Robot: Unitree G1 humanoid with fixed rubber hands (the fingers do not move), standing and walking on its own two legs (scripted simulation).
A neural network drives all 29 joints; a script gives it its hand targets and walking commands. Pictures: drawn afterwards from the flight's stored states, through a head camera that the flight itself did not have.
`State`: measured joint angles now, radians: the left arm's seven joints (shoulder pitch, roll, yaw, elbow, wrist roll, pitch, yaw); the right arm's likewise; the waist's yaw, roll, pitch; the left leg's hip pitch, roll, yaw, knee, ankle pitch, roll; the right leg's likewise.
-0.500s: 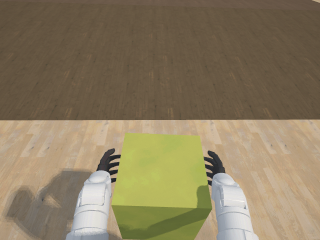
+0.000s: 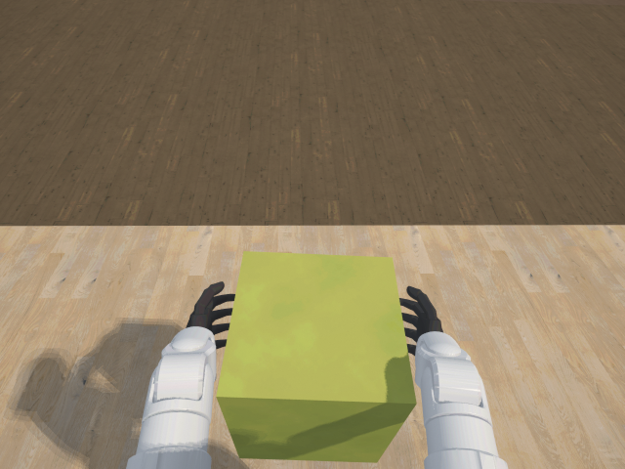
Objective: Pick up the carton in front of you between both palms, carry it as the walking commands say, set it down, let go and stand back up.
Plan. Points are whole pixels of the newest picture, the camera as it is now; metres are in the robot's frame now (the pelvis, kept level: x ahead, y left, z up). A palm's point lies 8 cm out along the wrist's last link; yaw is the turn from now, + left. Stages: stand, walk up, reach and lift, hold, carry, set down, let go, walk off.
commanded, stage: reach and lift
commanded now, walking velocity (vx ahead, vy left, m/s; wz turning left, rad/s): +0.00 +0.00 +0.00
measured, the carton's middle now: (313, 361) +0.30 +0.00 -0.04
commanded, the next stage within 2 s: hold in 0.36 s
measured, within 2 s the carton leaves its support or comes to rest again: neither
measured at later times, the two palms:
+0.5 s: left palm (198, 335) +0.29 +0.15 +0.05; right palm (433, 339) +0.29 -0.15 +0.05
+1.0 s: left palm (197, 336) +0.28 +0.15 +0.05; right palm (435, 342) +0.28 -0.15 +0.05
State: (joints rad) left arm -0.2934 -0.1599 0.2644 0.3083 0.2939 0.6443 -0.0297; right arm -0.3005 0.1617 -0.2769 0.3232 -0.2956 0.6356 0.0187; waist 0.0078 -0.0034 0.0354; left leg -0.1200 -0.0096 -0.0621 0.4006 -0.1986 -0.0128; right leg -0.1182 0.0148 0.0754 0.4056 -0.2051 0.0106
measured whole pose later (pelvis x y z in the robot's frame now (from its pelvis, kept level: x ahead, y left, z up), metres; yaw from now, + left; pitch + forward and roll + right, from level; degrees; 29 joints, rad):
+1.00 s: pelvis -0.01 +0.00 +0.00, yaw +0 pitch -8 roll +0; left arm -0.29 -0.16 0.24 0.23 0.27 0.75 -0.02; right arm -0.30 0.16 -0.26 0.24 -0.28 0.75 0.02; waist 0.00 0.00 0.05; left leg -0.05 -0.01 -0.07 0.37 -0.18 -0.01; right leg -0.05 0.01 0.07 0.38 -0.19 0.01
